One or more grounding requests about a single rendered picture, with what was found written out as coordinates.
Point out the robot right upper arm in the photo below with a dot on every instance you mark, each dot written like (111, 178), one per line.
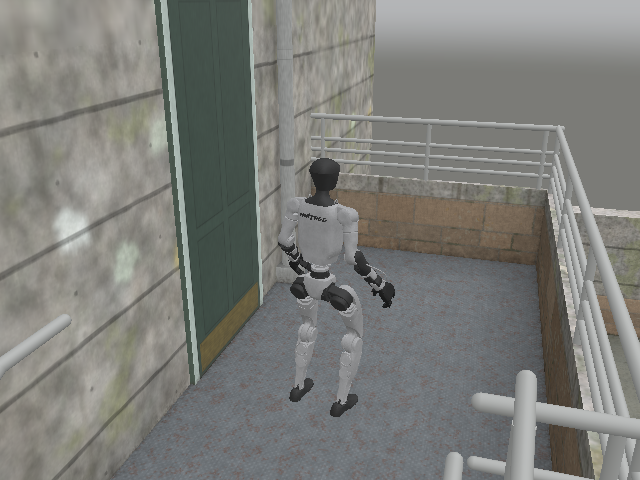
(349, 218)

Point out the robot left forearm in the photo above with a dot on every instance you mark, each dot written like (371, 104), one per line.
(292, 252)

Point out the robot right foot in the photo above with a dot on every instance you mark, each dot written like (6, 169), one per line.
(337, 409)

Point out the robot right forearm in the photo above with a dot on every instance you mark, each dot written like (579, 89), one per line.
(367, 272)

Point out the robot left hand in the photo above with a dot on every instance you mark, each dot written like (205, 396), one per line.
(294, 265)

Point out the robot left foot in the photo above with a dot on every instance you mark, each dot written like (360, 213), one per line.
(296, 394)

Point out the robot left upper arm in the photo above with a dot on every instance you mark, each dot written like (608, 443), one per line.
(290, 220)

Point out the robot foot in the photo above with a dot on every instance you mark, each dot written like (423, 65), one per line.
(337, 409)
(296, 394)

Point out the robot right hand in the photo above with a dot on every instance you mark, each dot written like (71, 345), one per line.
(386, 294)

